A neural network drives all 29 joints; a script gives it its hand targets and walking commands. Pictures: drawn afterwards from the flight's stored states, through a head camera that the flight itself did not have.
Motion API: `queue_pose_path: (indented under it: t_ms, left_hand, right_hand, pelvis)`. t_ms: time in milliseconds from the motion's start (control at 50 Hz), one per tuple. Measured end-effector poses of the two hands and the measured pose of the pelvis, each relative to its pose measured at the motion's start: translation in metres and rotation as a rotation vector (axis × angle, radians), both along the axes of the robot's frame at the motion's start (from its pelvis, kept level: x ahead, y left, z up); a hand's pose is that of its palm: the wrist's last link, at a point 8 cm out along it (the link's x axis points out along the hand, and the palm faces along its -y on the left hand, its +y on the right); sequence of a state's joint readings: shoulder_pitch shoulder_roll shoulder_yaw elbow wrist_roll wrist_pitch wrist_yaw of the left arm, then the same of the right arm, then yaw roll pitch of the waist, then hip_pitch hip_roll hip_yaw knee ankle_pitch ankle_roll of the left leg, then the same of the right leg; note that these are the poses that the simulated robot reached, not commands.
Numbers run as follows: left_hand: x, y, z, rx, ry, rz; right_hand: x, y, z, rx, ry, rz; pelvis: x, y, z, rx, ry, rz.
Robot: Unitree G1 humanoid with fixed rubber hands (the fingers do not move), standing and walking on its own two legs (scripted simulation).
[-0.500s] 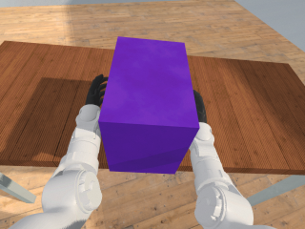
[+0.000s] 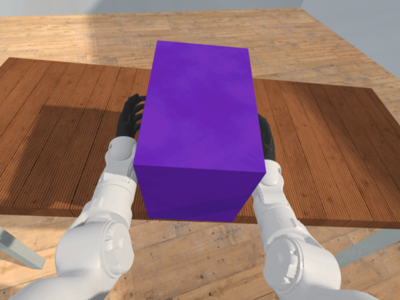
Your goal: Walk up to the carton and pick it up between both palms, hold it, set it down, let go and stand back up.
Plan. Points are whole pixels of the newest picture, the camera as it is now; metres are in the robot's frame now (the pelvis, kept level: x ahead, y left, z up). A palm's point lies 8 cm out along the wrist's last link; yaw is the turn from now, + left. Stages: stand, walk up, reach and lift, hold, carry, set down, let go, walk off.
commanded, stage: reach and lift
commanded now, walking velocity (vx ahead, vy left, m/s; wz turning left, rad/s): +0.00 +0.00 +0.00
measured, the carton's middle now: (196, 136) +0.43 +0.04 +0.07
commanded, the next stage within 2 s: none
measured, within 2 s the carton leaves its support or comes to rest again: neither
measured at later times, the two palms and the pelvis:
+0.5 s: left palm (125, 122) +0.40 +0.18 +0.13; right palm (269, 144) +0.39 -0.10 +0.12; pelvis +0.00 +0.00 +0.00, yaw +0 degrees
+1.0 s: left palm (130, 109) +0.38 +0.16 +0.18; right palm (292, 138) +0.36 -0.12 +0.17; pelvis -0.02 +0.00 +0.00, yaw +1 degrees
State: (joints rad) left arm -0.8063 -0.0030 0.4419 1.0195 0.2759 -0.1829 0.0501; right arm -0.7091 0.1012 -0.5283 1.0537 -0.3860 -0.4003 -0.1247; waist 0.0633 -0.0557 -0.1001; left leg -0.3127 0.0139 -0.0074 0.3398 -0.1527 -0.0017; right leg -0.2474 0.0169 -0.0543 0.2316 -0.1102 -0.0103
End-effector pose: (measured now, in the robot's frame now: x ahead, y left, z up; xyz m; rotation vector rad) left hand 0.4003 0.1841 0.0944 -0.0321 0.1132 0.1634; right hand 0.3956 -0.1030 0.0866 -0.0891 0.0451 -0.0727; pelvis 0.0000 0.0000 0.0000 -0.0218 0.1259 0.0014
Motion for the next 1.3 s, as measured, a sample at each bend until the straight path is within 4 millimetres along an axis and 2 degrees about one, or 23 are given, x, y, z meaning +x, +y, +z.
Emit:
queue_pose_path:
  t_ms: [160, 320, 420, 540, 740, 920, 1140, 1300]
  left_hand:
    - [-0.001, -0.007, 0.001, -0.004, 0.017, -0.012]
    - [-0.004, -0.004, 0.004, -0.002, 0.034, 0.003]
    - [-0.005, -0.001, 0.017, 0.005, 0.017, 0.017]
    - [-0.003, -0.003, 0.043, 0.024, 0.005, 0.014]
    - [-0.011, -0.014, 0.079, 0.051, 0.013, -0.012]
    - [-0.021, -0.020, 0.086, 0.050, 0.056, -0.029]
    - [-0.026, -0.024, 0.093, 0.059, 0.084, -0.022]
    - [-0.027, -0.034, 0.111, 0.078, 0.065, -0.026]
  right_hand:
    - [-0.005, -0.007, 0.003, -0.001, 0.016, -0.014]
    - [-0.004, -0.003, 0.006, 0.019, 0.032, -0.003]
    - [-0.002, -0.001, 0.017, 0.035, 0.016, 0.005]
    - [-0.001, -0.002, 0.037, 0.059, 0.005, 0.000]
    - [-0.016, -0.013, 0.066, 0.099, 0.013, -0.027]
    - [-0.029, -0.020, 0.080, 0.106, 0.055, -0.040]
    - [-0.034, -0.023, 0.088, 0.133, 0.081, -0.042]
    - [-0.036, -0.032, 0.101, 0.160, 0.061, -0.050]
  pelvis:
    - [-0.005, -0.004, 0.000, 0.004, -0.003, -0.016]
    - [-0.005, -0.004, 0.000, 0.003, -0.001, -0.015]
    - [-0.003, -0.002, 0.000, -0.002, -0.008, -0.003]
    - [-0.002, -0.001, 0.000, -0.005, -0.053, 0.010]
    - [-0.005, 0.001, 0.000, -0.004, -0.172, 0.022]
    - [-0.016, 0.000, -0.001, -0.002, -0.227, 0.014]
    - [-0.029, 0.000, -0.002, -0.003, -0.202, 0.017]
    - [-0.029, 0.001, -0.002, -0.006, -0.181, 0.019]
